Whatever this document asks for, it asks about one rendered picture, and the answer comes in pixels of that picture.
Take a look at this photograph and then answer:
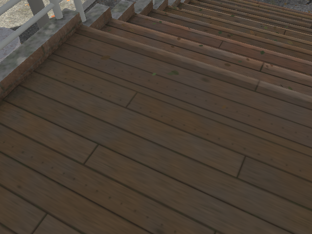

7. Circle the stairs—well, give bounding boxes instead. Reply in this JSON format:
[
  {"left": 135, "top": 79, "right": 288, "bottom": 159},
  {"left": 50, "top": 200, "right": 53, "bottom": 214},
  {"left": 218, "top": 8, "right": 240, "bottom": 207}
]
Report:
[{"left": 101, "top": 0, "right": 312, "bottom": 97}]

